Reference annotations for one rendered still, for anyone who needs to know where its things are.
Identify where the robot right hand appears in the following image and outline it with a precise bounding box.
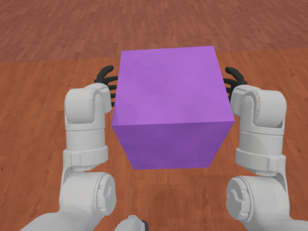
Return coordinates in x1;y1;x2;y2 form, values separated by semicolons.
223;67;247;101

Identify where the right robot forearm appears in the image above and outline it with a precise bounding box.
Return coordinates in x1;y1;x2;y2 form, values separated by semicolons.
230;85;290;205

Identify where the left robot upper arm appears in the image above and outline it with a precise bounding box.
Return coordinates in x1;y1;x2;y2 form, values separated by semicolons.
20;172;116;231

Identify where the robot left hand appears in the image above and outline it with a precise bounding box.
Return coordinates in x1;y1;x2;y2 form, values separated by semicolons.
94;65;118;107

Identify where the right robot upper arm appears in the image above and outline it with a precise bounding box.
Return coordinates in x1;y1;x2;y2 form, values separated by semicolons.
226;176;308;231

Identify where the carton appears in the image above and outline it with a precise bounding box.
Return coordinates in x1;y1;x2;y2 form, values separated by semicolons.
112;46;235;170

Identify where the robot left thigh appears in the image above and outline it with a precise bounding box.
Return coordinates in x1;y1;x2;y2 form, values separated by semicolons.
114;218;145;231

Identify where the robot left shin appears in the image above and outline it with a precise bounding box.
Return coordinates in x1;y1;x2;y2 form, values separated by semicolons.
128;215;140;220

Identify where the left robot forearm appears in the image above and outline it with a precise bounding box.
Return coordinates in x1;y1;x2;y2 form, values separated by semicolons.
59;83;112;207

